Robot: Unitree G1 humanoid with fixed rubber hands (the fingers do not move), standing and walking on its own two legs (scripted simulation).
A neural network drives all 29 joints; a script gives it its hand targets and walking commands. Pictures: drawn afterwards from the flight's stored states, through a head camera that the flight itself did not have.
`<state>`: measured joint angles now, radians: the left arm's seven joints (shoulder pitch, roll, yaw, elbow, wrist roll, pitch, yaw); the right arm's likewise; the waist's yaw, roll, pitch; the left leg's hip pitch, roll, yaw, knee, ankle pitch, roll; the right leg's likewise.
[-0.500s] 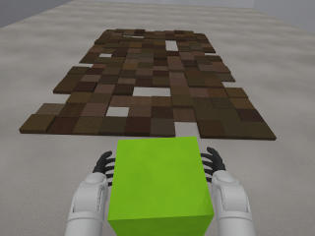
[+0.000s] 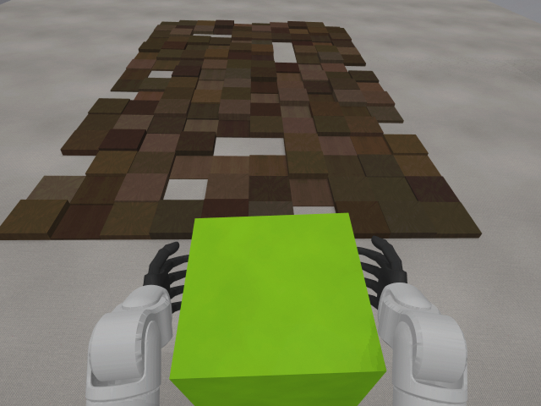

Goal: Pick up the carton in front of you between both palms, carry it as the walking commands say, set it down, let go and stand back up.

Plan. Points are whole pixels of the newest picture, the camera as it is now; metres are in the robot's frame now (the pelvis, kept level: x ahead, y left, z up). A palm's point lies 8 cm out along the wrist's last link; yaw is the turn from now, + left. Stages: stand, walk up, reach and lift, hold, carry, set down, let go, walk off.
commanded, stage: carry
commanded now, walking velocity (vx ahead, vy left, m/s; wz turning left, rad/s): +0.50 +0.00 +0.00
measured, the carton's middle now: (275, 323) +0.27 -0.01 +0.03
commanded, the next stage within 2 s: none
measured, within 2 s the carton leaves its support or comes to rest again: neither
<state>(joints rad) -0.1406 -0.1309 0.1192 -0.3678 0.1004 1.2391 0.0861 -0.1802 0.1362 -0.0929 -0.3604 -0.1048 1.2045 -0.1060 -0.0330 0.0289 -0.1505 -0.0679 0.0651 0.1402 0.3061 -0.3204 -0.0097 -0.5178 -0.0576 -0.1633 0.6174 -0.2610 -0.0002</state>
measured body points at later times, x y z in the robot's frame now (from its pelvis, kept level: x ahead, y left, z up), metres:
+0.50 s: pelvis +0.30 +0.00 -0.01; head +0.30 +0.00 +0.44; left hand +0.57 +0.17 +0.07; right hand +0.59 -0.13 +0.08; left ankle +0.42 +0.10 -0.74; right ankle +0.15 -0.10 -0.74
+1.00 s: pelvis +0.62 -0.01 -0.03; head +0.61 -0.01 +0.42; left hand +0.91 +0.16 +0.10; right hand +0.93 -0.15 +0.11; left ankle +0.44 +0.09 -0.74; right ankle +0.75 -0.10 -0.75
